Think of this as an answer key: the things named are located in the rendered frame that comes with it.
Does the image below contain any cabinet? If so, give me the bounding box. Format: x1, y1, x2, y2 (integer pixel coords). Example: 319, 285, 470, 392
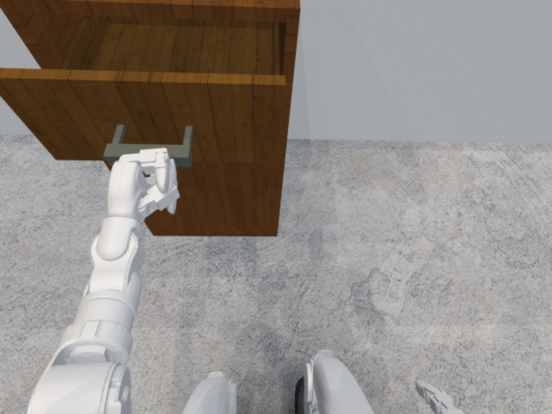
0, 0, 300, 236

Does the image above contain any drawer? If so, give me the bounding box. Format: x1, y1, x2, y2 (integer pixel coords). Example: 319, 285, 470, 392
0, 16, 285, 163

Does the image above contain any robot left hand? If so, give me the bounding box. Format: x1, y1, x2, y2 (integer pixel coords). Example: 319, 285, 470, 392
106, 148, 180, 226

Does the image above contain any handle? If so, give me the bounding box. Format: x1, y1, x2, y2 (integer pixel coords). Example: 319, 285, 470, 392
103, 124, 193, 167

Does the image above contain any robot thigh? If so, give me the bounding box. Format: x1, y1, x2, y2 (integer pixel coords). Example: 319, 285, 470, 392
304, 357, 374, 414
181, 378, 237, 414

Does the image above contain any robot right hand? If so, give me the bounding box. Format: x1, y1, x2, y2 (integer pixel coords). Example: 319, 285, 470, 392
415, 380, 464, 414

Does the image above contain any robot left forearm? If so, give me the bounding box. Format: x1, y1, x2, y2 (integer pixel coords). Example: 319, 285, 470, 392
25, 216, 146, 414

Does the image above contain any right robot thigh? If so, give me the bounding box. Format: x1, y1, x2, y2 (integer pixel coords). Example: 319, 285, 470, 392
304, 357, 374, 414

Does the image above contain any left robot upper arm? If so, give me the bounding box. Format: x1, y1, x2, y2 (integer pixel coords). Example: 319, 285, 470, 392
30, 361, 132, 414

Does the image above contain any left robot thigh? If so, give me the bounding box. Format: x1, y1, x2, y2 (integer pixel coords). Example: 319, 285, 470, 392
181, 378, 237, 414

